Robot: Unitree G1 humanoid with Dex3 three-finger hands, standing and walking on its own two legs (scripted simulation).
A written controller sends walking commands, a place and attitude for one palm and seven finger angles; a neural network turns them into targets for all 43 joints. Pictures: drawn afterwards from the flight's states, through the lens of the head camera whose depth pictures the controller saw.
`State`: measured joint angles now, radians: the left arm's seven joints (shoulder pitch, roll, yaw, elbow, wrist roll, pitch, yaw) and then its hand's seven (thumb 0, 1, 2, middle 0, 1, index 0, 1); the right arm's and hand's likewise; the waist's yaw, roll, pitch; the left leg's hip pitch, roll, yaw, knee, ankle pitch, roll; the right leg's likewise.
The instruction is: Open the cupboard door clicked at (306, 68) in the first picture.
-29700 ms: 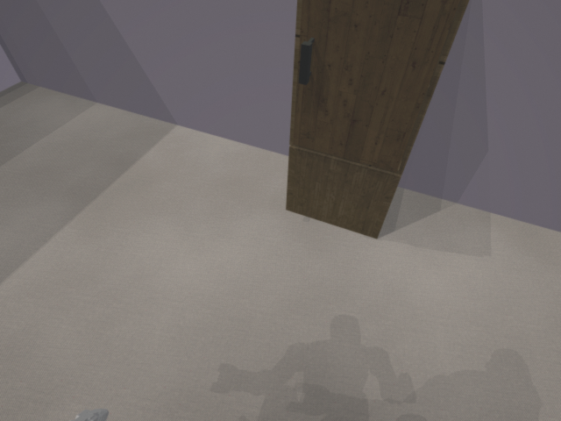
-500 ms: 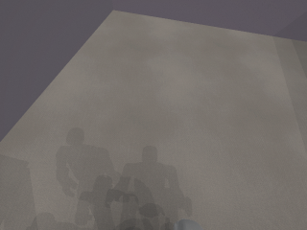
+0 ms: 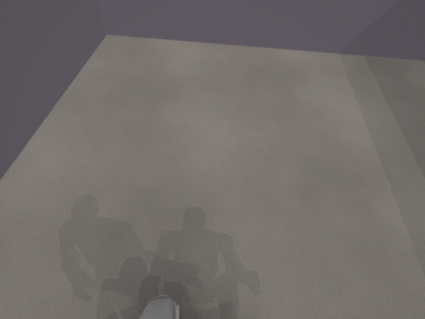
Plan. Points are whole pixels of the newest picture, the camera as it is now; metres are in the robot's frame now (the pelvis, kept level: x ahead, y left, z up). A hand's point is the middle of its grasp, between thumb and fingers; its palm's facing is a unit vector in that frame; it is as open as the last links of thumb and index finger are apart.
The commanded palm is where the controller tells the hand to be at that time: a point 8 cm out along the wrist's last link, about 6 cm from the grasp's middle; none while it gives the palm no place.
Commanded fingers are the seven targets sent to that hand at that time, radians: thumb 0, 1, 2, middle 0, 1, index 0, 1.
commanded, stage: turn to face it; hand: left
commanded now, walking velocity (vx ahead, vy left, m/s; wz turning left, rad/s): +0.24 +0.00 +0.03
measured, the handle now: out of the picture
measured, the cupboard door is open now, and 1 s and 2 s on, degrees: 42 42 42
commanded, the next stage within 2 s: none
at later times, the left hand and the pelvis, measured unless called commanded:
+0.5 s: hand (134, 273) +0.23 +0.19 -0.16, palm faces +0.23 -0.94 -0.24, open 7.3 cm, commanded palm none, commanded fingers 0.00 0.90 0.90 -0.20 -0.30 -0.20 -0.30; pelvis +0.17 -0.02 -0.01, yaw +12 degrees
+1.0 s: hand (117, 289) +0.20 +0.23 -0.17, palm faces +0.52 -0.81 -0.28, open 7.4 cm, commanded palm none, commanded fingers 0.00 0.90 0.90 -0.20 -0.30 -0.20 -0.30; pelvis +0.24 -0.01 -0.01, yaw +31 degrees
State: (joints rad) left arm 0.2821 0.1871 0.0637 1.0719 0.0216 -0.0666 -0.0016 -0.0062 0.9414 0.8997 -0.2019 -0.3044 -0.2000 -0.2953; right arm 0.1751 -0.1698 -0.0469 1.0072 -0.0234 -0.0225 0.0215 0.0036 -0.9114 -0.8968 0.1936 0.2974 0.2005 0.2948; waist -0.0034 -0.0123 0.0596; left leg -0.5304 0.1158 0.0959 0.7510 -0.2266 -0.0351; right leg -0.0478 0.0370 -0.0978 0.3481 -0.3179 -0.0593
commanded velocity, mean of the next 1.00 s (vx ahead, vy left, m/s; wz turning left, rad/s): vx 0.00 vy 0.00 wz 0.58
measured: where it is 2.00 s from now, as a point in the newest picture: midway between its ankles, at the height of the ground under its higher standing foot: (224, 291)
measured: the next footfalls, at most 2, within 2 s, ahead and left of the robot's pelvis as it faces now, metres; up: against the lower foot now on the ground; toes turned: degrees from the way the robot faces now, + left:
left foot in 0.10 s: +0.21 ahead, +0.13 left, +0.00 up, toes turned +7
right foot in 0.44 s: +0.23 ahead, -0.12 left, +0.00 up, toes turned +6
